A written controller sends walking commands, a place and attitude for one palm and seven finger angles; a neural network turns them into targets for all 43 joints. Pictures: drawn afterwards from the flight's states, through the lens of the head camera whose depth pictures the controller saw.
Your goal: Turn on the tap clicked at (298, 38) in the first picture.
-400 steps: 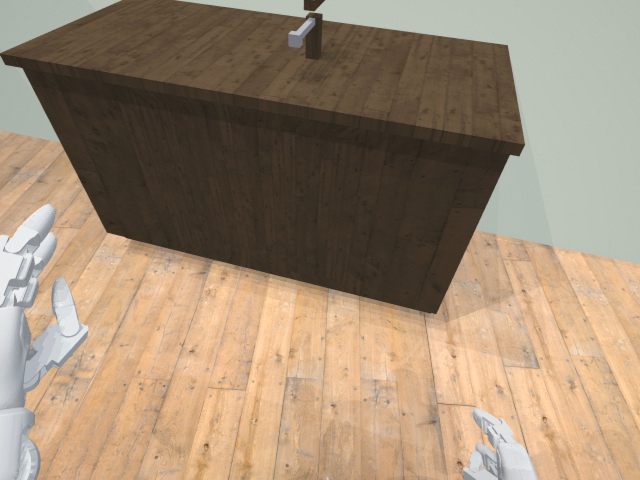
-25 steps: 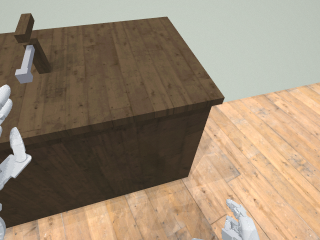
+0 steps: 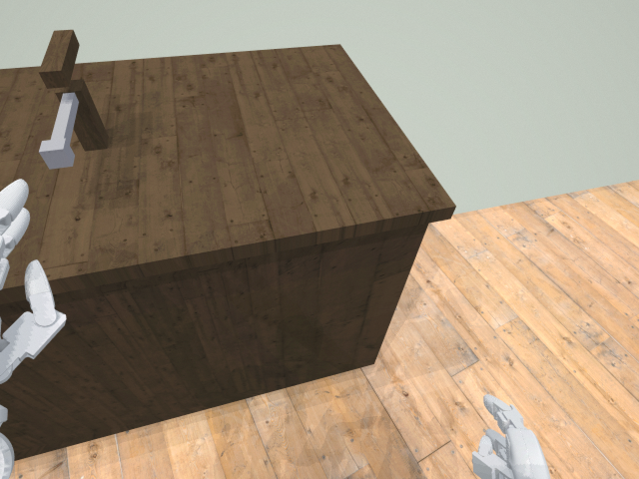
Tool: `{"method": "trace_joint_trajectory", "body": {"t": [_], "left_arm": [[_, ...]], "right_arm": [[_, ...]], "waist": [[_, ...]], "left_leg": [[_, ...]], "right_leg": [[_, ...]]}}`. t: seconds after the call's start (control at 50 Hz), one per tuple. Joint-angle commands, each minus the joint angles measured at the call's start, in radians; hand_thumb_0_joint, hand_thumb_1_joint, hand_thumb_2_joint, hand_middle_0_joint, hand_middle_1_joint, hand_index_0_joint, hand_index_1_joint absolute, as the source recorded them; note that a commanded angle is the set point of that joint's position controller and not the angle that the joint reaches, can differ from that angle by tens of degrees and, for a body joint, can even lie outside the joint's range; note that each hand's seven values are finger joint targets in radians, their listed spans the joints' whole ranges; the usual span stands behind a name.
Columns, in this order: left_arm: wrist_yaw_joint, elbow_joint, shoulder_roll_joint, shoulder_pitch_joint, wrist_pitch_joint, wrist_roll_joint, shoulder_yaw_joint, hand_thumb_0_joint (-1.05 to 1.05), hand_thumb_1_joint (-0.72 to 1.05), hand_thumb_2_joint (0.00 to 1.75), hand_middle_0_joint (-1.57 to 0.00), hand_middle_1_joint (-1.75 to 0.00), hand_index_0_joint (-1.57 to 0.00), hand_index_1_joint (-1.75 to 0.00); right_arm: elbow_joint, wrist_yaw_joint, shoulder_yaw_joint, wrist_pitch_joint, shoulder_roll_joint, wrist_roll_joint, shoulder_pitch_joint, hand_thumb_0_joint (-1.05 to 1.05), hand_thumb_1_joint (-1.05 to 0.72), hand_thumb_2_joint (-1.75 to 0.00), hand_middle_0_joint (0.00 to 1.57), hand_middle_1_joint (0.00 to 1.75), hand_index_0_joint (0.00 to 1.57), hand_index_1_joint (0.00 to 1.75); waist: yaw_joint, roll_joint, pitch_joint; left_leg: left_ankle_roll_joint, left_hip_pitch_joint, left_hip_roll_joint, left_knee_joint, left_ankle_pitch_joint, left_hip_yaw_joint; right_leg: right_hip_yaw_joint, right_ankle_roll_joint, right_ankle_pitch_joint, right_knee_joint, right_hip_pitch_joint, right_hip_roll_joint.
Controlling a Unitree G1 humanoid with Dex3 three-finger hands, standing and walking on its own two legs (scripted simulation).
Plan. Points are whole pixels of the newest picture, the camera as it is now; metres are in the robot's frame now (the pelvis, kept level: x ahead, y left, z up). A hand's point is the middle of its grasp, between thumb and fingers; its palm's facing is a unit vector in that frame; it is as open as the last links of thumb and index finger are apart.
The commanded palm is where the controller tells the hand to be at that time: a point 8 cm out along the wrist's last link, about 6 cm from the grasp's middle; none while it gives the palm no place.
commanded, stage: come to a stop and stand still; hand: left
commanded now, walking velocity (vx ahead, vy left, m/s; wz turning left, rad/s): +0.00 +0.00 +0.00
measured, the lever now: (57, 153) +0.45 +0.39 +0.14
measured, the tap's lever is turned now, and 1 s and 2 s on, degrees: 0 0 0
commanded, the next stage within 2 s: look again from close up in 0.48 s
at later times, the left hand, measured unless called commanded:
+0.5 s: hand (48, 355) +0.18 +0.24 +0.16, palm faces +0.41 -0.82 -0.39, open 7.4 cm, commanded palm +0.12 +0.28 +0.18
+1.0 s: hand (39, 313) +0.22 +0.28 +0.15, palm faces +0.38 -0.85 -0.38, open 7.4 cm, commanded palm +0.16 +0.30 +0.18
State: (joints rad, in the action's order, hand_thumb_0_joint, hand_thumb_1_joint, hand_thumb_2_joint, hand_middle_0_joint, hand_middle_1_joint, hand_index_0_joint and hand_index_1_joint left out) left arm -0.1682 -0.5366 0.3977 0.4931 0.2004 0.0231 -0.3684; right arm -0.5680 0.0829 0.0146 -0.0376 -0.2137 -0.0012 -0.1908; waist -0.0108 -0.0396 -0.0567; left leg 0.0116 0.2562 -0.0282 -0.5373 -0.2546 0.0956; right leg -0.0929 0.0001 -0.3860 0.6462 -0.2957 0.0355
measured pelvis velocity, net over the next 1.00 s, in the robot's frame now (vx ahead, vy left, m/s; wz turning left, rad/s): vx -0.01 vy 0.02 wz -0.02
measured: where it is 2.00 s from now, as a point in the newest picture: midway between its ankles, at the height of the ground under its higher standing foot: outside the picture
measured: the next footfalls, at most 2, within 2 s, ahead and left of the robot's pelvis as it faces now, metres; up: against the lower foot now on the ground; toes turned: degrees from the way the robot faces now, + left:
left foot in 1.94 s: +0.18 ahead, +0.19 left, +0.00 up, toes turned +4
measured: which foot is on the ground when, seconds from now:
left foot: down 0.00-1.00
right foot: down 0.00-1.00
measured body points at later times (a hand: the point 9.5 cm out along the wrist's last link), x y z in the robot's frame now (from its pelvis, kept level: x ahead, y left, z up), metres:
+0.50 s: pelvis -0.03 +0.00 +0.00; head -0.02 +0.00 +0.45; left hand +0.15 +0.29 +0.18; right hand +0.11 -0.24 -0.09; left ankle +0.02 +0.11 -0.73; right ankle -0.01 -0.11 -0.73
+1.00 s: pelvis -0.01 +0.02 +0.01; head +0.03 +0.05 +0.45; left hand +0.20 +0.32 +0.17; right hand +0.16 -0.19 -0.07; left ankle +0.02 +0.11 -0.73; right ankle -0.01 -0.11 -0.73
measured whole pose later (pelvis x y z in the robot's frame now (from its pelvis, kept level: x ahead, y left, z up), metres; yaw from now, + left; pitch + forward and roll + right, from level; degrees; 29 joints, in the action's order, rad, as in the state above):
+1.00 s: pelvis -0.01 +0.02 +0.01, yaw -1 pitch -1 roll -1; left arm -0.10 -0.42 0.37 0.38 0.20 0.02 -0.36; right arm -0.57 0.03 -0.03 -0.16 -0.18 0.00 -0.24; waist -0.04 -0.05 -0.08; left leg 0.04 0.25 -0.01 -0.48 -0.22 0.09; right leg -0.04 -0.02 -0.22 0.43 -0.19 0.02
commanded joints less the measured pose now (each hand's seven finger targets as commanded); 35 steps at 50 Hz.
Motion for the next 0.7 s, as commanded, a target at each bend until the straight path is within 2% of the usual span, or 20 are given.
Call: {"method": "trace_joint_trajectory", "body": {"t": [0.0, 0.06, 0.08, 0.12, 0.14, 0.16, 0.18, 0.22, 0.28, 0.34, 0.4, 0.48, 0.54, 0.56, 0.58, 0.6, 0.62, 0.64, 0.66, 0.68], "left_arm": [[-0.005, -0.202, 0.099, -0.125, 0.066, -0.007, -0.046, 0.0, 0.9, 0.9, -0.2, -0.3, -0.2, -0.3], [-0.005, -0.172, 0.098, -0.116, 0.053, -0.007, -0.045, 0.0, 0.9, 0.9, -0.2, -0.3, -0.2, -0.3], [-0.005, -0.166, 0.113, -0.114, 0.051, -0.009, -0.063, 0.0, 0.9, 0.9, -0.2, -0.3, -0.2, -0.3], [0.002, -0.147, 0.1, -0.116, 0.039, 0.001, -0.057, 0.0, 0.9, 0.9, -0.2, -0.3, -0.2, -0.3], [0.003, -0.132, 0.109, -0.091, 0.033, 0.011, -0.067, 0.0, 0.9, 0.9, -0.2, -0.3, -0.2, -0.3], [0.002, -0.136, 0.116, -0.091, 0.027, 0.019, -0.069, 0.0, 0.9, 0.9, -0.2, -0.3, -0.2, -0.3], [-0.001, -0.161, 0.129, -0.113, 0.024, 0.022, -0.078, 0.0, 0.9, 0.9, -0.2, -0.3, -0.2, -0.3], [-0.006, -0.141, 0.133, -0.104, 0.019, 0.022, -0.085, 0.0, 0.9, 0.9, -0.2, -0.3, -0.2, -0.3], [-0.002, -0.152, 0.138, -0.133, 0.021, 0.021, -0.086, 0.0, 0.9, 0.9, -0.2, -0.3, -0.2, -0.3], [0.001, -0.131, 0.119, -0.115, 0.031, 0.012, -0.072, 0.0, 0.9, 0.9, -0.2, -0.3, -0.2, -0.3], [-0.001, -0.152, 0.113, -0.127, 0.049, 0.003, -0.07, 0.0, 0.9, 0.9, -0.2, -0.3, -0.2, -0.3], [-0.002, -0.141, 0.096, -0.096, 0.053, 0.0, -0.059, 0.0, 0.9, 0.9, -0.2, -0.3, -0.2, -0.3], [-0.007, -0.134, 0.103, -0.08, 0.051, 0.003, -0.063, 0.0, 0.9, 0.9, -0.2, -0.3, -0.2, -0.3], [0.017, -0.332, 0.939, -1.092, 0.147, -0.12, -0.661, 0.0, 0.9, 0.9, -0.2, -0.3, -0.2, -0.3], [0.039, -0.032, 0.648, -0.949, 0.122, -0.049, -0.465, 0.0, 0.9, 0.9, -0.2, -0.3, -0.2, -0.3], [0.069, 0.236, 0.287, -0.59, 0.096, -0.02, -0.191, 0.0, 0.9, 0.9, -0.2, -0.3, -0.2, -0.3], [0.091, 0.276, 0.142, -0.35, 0.088, 0.006, -0.081, 0.0, 0.9, 0.9, -0.2, -0.3, -0.2, -0.3], [0.1, 0.177, 0.087, -0.226, 0.083, 0.031, -0.028, 0.0, 0.9, 0.9, -0.2, -0.3, -0.2, -0.3], [0.102, 0.081, 0.077, -0.165, 0.081, 0.031, -0.007, 0.0, 0.9, 0.9, -0.2, -0.3, -0.2, -0.3], [0.102, 0.05, 0.057, -0.091, 0.071, 0.038, 0.001, 0.0, 0.9, 0.9, -0.2, -0.3, -0.2, -0.3]], "right_arm": [[0.122, -0.011, 0.023, -0.087, -0.111, 0.0, 0.039, 0.0, -0.9, -0.9, 0.2, 0.3, 0.2, 0.3], [0.116, -0.021, 0.018, -0.094, -0.114, 0.003, 0.04, 0.0, -0.9, -0.9, 0.2, 0.3, 0.2, 0.3], [0.119, -0.02, 0.016, -0.093, -0.113, 0.001, 0.051, 0.0, -0.9, -0.9, 0.2, 0.3, 0.2, 0.3], [0.124, -0.024, 0.012, -0.086, -0.099, 0.005, 0.058, 0.0, -0.9, -0.9, 0.2, 0.3, 0.2, 0.3], [0.125, -0.023, 0.011, -0.081, -0.088, 0.006, 0.055, 0.0, -0.9, -0.9, 0.2, 0.3, 0.2, 0.3], [0.119, -0.023, 0.006, -0.074, -0.081, 0.004, 0.052, 0.0, -0.9, -0.9, 0.2, 0.3, 0.2, 0.3], [0.117, -0.021, 0.008, -0.069, -0.086, 0.002, 0.053, 0.0, -0.9, -0.9, 0.2, 0.3, 0.2, 0.3], [0.11, -0.016, -0.006, -0.063, -0.069, -0.001, 0.067, 0.0, -0.9, -0.9, 0.2, 0.3, 0.2, 0.3], [0.114, -0.005, -0.003, -0.058, -0.081, 0.0, 0.081, 0.0, -0.9, -0.9, 0.2, 0.3, 0.2, 0.3], [0.117, -0.002, -0.007, -0.06, -0.089, 0.0, 0.081, 0.0, -0.9, -0.9, 0.2, 0.3, 0.2, 0.3], [0.118, -0.001, -0.001, -0.076, -0.096, 0.003, 0.072, 0.0, -0.9, -0.9, 0.2, 0.3, 0.2, 0.3], [0.117, -0.006, 0.005, -0.095, -0.098, 0.004, 0.061, 0.0, -0.9, -0.9, 0.2, 0.3, 0.2, 0.3], [0.108, -0.009, 0.008, -0.098, -0.095, 0.004, 0.05, 0.0, -0.9, -0.9, 0.2, 0.3, 0.2, 0.3], [0.099, -0.013, 0.051, -0.149, -0.14, -0.05, -0.033, 0.0, -0.9, -0.9, 0.2, 0.3, 0.2, 0.3], [0.027, -0.012, 0.02, -0.144, -0.069, 0.01, 0.009, 0.0, -0.9, -0.9, 0.2, 0.3, 0.2, 0.3], [0.048, -0.022, 0.021, -0.17, -0.071, -0.003, 0.013, 0.0, -0.9, -0.9, 0.2, 0.3, 0.2, 0.3], [0.097, -0.034, 0.032, -0.175, -0.089, 0.023, 0.01, 0.0, -0.9, -0.9, 0.2, 0.3, 0.2, 0.3], [0.105, -0.056, 0.03, -0.168, -0.1, 0.031, 0.005, 0.0, -0.9, -0.9, 0.2, 0.3, 0.2, 0.3], [0.123, -0.071, 0.028, -0.166, -0.104, 0.036, 0.025, 0.0, -0.9, -0.9, 0.2, 0.3, 0.2, 0.3], [0.139, -0.079, 0.03, -0.166, -0.102, 0.037, 0.035, 0.0, -0.9, -0.9, 0.2, 0.3, 0.2, 0.3]], "waist": [[0.009, 0.246, 0.14], [0.01, 0.232, 0.141], [0.008, 0.207, 0.136], [0.007, 0.066, 0.141], [0.009, -0.007, 0.127], [0.014, -0.033, 0.123], [0.017, -0.019, 0.118], [0.017, -0.039, 0.104], [0.014, 0.012, 0.089], [0.009, 0.108, 0.044], [0.003, 0.166, 0.078], [0.0, 0.148, 0.112], [0.004, 0.084, 0.123], [-0.052, -0.102, 0.001], [0.0, -0.008, 0.117], [-0.012, 0.027, 0.177], [-0.034, 0.089, 0.15], [-0.03, 0.126, 0.149], [-0.033, 0.117, 0.134], [-0.037, 0.1, 0.129]], "left_leg": [[0.07, -0.074, -0.241, 0.169, 0.456, -0.191], [0.046, -0.012, -0.208, 0.155, 0.308, -0.165], [0.029, 0.022, -0.189, 0.14, 0.24, -0.147], [-0.012, 0.077, -0.108, 0.1, 0.013, -0.086], [-0.022, 0.047, -0.068, 0.047, -0.048, -0.059], [-0.026, 0.02, -0.043, -0.003, -0.07, -0.049], [-0.03, 0.004, -0.033, -0.032, -0.064, -0.054], [-0.022, -0.013, -0.036, -0.022, -0.038, -0.071], [-0.013, -0.018, -0.062, 0.066, -0.03, -0.103], [0.005, 0.071, -0.106, 0.19, -0.155, -0.159], [0.016, 0.126, -0.137, 0.265, -0.192, -0.198], [0.012, 0.115, -0.122, 0.222, -0.132, -0.16], [-0.001, 0.077, -0.09, 0.148, -0.064, -0.119], [0.008, 0.145, -0.052, -0.064, 0.014, -0.063], [-0.005, -0.02, -0.006, -0.06, 0.014, -0.068], [-0.015, -0.09, 0.007, -0.018, 0.001, -0.081], [-0.008, -0.098, 0.005, 0.021, 0.001, -0.051], [0.002, -0.094, -0.004, 0.073, -0.012, -0.067], [0.007, -0.085, -0.018, 0.102, -0.047, -0.072], [0.011, -0.081, -0.033, 0.137, -0.051, -0.086]], "right_leg": [[0.036, -0.018, 0.001, -0.044, 0.04, -0.003], [0.029, -0.019, 0.096, -0.182, 0.141, -0.004], [0.044, -0.014, 0.179, -0.22, 0.172, 0.007], [0.129, 0.009, 0.209, -0.243, 0.167, 0.054], [0.193, 0.03, 0.157, -0.297, 0.093, 0.099], [0.242, 0.051, 0.09, -0.343, 0.035, 0.143], [0.268, 0.071, 0.054, -0.364, 0.002, 0.17], [0.238, 0.066, 0.008, -0.367, -0.028, 0.162], [0.179, 0.036, -0.037, -0.336, -0.025, 0.107], [0.12, 0.009, -0.082, -0.293, 0.016, 0.036], [0.077, -0.002, 0.022, -0.211, 0.125, -0.002], [0.09, 0.0, 0.101, -0.216, 0.153, 0.008], [0.13, 0.009, 0.131, -0.264, 0.126, 0.04], [0.246, -0.023, 0.278, -0.414, -0.03, 0.108], [0.248, 0.101, 0.235, -0.36, -0.024, 0.202], [0.298, 0.116, 0.253, -0.307, -0.013, 0.16], [0.258, 0.066, 0.186, -0.31, -0.002, 0.126], [0.223, 0.037, 0.102, -0.317, 0.033, 0.1], [0.203, 0.017, 0.016, -0.331, 0.024, 0.08], [0.167, 0.015, 0.009, -0.321, 0.044, 0.055]]}}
